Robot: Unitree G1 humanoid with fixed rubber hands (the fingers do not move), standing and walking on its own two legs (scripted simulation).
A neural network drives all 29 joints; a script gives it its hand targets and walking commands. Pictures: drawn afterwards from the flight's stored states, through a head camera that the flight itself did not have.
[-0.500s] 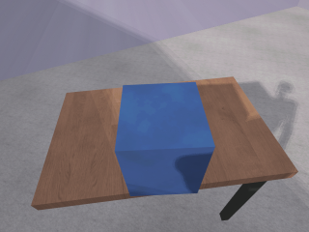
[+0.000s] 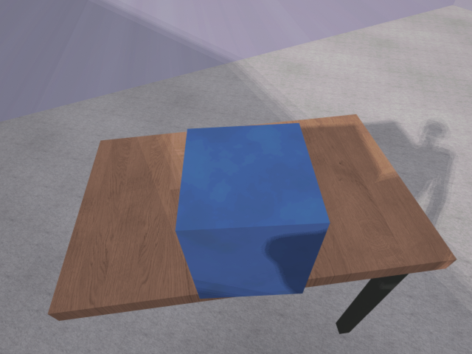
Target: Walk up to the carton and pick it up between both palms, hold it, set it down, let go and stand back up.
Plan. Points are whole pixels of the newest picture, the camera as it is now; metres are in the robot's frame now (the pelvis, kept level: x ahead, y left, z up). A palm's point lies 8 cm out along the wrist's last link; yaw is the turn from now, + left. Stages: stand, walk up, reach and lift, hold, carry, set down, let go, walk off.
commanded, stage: stand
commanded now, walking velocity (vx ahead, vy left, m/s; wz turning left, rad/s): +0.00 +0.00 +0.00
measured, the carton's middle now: (247, 214) +0.36 +0.00 +0.03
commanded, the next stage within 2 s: walk up in 0.88 s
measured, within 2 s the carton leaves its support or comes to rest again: neither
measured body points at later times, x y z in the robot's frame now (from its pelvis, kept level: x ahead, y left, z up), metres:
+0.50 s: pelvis +0.01 +0.00 +0.00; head +0.02 -0.01 +0.45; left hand -0.03 +0.19 -0.16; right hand -0.02 -0.20 -0.16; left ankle -0.01 +0.12 -0.74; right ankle -0.01 -0.14 -0.74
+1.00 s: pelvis +0.01 -0.01 +0.00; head +0.03 -0.01 +0.45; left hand -0.03 +0.19 -0.16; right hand -0.02 -0.21 -0.16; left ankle -0.01 +0.12 -0.74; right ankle -0.01 -0.14 -0.74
